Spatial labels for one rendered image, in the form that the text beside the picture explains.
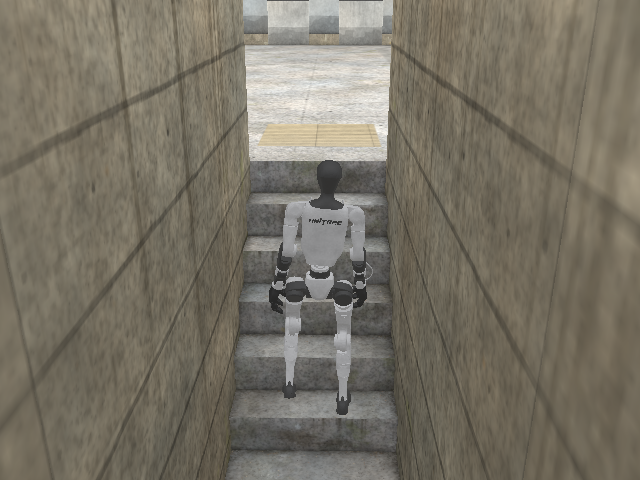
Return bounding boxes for stairs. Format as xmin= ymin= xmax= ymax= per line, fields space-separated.
xmin=225 ymin=161 xmax=400 ymax=480

